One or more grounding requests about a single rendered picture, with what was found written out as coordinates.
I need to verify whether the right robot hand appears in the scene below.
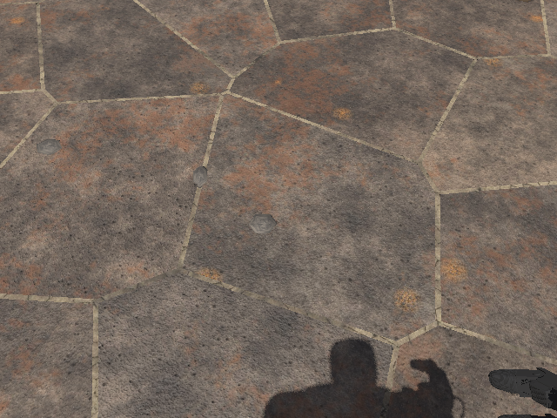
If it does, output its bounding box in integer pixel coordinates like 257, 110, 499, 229
488, 367, 557, 418

